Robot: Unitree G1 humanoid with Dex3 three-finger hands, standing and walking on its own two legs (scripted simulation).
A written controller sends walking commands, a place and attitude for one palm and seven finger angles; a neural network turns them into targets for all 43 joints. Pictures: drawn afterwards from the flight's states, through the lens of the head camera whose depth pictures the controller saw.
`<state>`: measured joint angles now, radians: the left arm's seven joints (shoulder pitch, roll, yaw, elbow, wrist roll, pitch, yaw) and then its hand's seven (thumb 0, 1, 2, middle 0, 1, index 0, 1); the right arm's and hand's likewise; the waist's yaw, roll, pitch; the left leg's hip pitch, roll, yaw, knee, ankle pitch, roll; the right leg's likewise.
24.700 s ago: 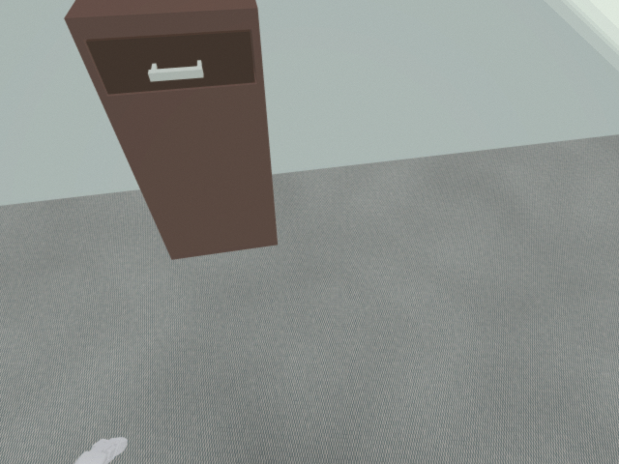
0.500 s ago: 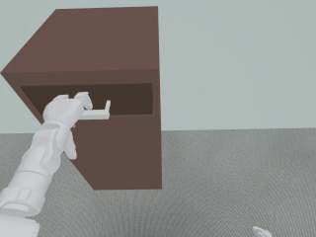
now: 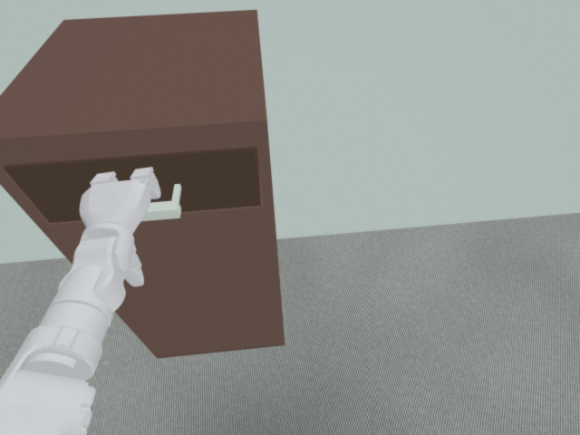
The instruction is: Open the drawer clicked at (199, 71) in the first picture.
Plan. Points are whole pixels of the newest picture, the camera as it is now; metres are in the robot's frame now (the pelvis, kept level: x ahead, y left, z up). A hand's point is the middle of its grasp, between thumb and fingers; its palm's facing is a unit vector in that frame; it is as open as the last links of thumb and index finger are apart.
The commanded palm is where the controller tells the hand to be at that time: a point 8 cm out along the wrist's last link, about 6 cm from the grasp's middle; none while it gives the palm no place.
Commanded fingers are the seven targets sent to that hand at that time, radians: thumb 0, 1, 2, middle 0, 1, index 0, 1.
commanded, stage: lower the fingers behind the handle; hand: left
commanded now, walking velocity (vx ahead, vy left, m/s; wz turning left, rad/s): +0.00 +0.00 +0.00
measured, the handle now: (141, 202) +0.47 +0.26 +0.05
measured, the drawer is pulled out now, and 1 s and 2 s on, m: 0.00 0.00 0.06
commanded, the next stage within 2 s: close the thumb around the handle in 0.56 s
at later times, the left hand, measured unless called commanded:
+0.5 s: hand (142, 237) +0.41 +0.25 +0.03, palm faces -0.01 -0.04 -1.00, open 13.9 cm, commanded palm +0.38 +0.25 +0.08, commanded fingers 0.00 -0.50 0.30 -0.30 -1.20 -0.30 -1.20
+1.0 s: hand (137, 241) +0.40 +0.26 +0.03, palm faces +0.00 -0.07 -1.00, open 10.6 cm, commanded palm +0.37 +0.26 +0.08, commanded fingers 0.00 0.51 0.73 -0.37 -1.31 -0.37 -1.31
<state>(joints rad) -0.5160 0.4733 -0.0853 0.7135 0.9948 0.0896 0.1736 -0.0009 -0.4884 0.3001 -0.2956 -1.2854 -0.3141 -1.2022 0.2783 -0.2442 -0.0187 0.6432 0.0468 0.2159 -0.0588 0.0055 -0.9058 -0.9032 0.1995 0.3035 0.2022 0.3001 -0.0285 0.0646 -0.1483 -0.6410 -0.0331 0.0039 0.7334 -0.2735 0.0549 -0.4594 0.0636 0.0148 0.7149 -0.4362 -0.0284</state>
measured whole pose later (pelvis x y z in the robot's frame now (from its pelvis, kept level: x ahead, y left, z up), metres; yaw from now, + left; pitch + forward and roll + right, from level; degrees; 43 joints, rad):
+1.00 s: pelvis +0.02 +0.00 -0.01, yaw -1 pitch +13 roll -2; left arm -0.34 0.46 -0.03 0.55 1.00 0.04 0.24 0.00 0.00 0.51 -0.29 -1.24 -0.35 -1.25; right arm 0.24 -0.25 -0.05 0.63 0.03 0.20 -0.04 0.00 -0.91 -0.90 0.20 0.30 0.20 0.30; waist -0.02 0.06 -0.16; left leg -0.68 -0.02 0.01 0.79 -0.33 0.06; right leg -0.49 0.07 0.02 0.73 -0.47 -0.03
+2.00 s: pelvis +0.03 +0.01 +0.00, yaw +0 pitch +11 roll -2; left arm -0.06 0.42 -0.07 0.26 0.98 0.09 0.25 0.01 0.72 0.81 -0.28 -1.35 -0.37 -1.30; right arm 0.19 -0.25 -0.04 0.61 0.02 0.16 -0.02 0.01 -0.91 -0.90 0.20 0.30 0.20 0.30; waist 0.01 0.07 -0.16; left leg -0.62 -0.04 0.02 0.77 -0.34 0.07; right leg -0.41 0.06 0.03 0.71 -0.47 -0.02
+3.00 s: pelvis +0.01 -0.01 -0.01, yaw +0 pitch +7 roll -1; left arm 0.48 0.39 -0.08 -0.19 0.98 0.09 0.31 0.03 0.70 0.81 -0.28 -1.33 -0.39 -1.33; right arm 0.08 -0.21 0.02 0.54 0.00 0.14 0.00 0.01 -0.91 -0.90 0.20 0.30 0.20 0.30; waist 0.08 0.08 -0.15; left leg -0.57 -0.03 0.01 0.79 -0.34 0.05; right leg -0.39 0.06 0.02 0.77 -0.50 -0.04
